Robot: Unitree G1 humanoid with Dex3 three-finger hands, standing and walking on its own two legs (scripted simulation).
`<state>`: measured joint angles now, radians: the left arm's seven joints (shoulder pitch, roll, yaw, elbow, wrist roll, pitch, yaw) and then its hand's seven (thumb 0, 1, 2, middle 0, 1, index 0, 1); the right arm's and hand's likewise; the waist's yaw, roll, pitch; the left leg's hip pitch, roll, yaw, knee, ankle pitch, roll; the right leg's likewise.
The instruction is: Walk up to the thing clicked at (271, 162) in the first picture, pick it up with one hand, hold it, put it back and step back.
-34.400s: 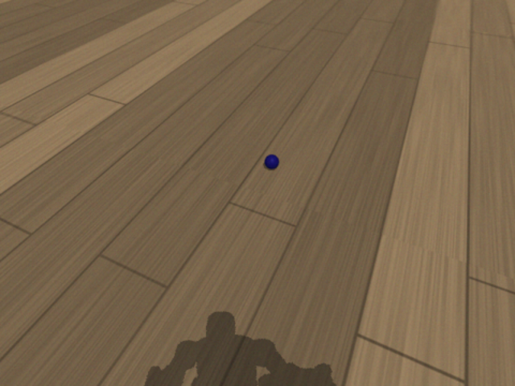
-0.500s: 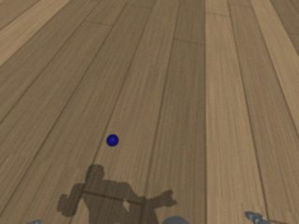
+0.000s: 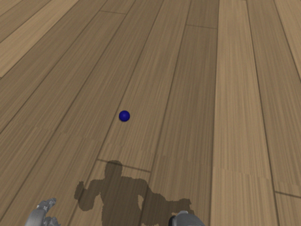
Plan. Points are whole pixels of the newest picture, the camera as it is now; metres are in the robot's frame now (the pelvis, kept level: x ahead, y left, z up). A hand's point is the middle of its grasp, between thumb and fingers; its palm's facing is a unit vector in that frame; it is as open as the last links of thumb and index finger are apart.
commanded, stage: step back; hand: left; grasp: from above
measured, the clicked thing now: (124, 116) +0.91 +0.19 -0.71
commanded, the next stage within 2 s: stand in 1.34 s
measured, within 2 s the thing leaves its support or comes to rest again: neither
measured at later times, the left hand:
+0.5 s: hand out of the picture -0.11 +0.25 -0.14, palm faces -0.07 -0.91 -0.40, open 7.3 cm
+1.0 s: hand out of the picture -0.01 +0.25 -0.13, palm faces -0.05 -0.93 -0.36, open 7.3 cm
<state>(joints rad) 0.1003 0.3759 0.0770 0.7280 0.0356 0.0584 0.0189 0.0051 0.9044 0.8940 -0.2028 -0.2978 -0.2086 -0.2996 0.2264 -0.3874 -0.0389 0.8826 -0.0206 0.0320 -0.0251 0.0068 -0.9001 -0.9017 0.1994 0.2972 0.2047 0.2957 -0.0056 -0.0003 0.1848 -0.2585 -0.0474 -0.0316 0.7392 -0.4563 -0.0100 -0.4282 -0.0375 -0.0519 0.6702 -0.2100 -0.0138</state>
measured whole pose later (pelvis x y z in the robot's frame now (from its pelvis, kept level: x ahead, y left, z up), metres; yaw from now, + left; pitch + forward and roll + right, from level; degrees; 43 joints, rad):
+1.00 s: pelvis -0.14 -0.01 +0.02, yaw -3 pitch -3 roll +0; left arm 0.14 0.40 0.08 0.92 0.01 0.00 -0.02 0.01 0.91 0.89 -0.20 -0.30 -0.20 -0.30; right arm 0.31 -0.37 -0.05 0.96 -0.03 -0.05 0.01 0.01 -0.90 -0.90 0.20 0.30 0.21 0.30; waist -0.02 -0.04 0.11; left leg -0.17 -0.01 -0.02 0.54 -0.31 0.00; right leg -0.39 -0.06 -0.01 0.74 -0.34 -0.02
